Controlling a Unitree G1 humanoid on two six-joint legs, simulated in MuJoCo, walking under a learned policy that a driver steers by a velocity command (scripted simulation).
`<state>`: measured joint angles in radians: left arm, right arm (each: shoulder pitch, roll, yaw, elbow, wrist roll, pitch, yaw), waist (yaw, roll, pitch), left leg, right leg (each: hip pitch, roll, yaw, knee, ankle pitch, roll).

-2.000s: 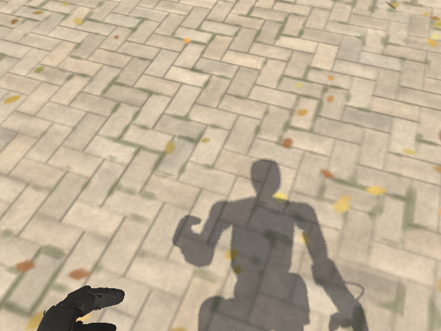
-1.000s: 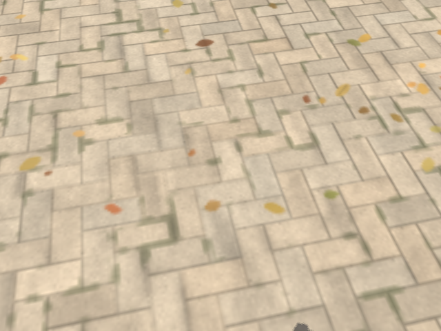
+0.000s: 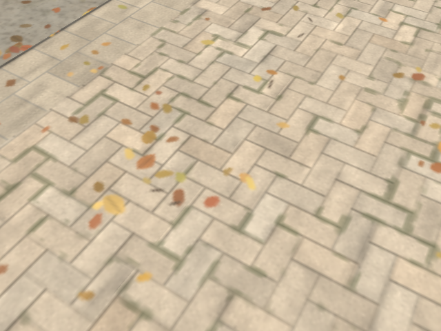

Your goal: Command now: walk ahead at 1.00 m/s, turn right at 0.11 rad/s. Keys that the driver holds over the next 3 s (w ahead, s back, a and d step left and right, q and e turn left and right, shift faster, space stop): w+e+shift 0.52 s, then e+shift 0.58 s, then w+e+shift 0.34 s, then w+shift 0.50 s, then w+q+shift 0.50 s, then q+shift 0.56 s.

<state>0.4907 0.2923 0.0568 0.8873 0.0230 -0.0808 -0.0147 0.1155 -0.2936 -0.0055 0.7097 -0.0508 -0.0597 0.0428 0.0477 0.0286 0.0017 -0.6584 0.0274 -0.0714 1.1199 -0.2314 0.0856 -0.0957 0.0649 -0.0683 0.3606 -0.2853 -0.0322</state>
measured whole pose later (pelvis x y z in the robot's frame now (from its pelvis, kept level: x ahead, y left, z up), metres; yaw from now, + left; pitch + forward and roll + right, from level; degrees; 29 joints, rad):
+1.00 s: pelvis +0.79 -0.11 -0.01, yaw -49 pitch +1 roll -1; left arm 0.32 0.33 0.09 0.73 0.01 0.04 0.01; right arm 0.04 -0.27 0.02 0.62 -0.02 -0.01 -0.03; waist 0.09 0.01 0.08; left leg -0.60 0.02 -0.15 0.74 -0.17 -0.05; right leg -0.23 0.25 0.25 0.55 -0.28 -0.12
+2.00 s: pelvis +0.85 -0.54 -0.03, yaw -86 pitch +3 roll +1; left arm 0.55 0.29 0.02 0.89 0.01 -0.08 0.00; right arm 0.01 -0.27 0.00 0.65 -0.02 -0.03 0.06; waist 0.07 0.00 0.03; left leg -0.71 0.01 0.12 0.62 -0.02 0.10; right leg 0.33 0.07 0.01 0.05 -0.41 -0.08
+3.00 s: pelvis +1.01 -1.27 -0.02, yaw -37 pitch +0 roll +0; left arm 0.15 0.25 0.01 0.67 0.04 0.02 0.02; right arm 0.17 -0.31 -0.07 0.65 -0.01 0.05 0.01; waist -0.01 -0.01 0.15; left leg -0.43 -0.19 -0.03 0.55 -0.11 0.15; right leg -0.49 -0.05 0.05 1.22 -0.50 0.07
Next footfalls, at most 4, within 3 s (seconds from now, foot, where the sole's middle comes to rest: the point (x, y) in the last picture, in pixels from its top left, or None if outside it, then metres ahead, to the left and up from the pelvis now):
0.18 left None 0.40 0.13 -0.77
0.62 right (285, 255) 0.76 -0.16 -0.77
1.06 left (283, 194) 1.02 -0.17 -0.77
1.60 right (335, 258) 0.76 -0.33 -0.77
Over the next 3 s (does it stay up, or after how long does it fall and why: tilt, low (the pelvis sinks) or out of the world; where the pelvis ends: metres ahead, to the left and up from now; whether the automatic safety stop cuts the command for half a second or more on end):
stays up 1.01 -1.27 -0.02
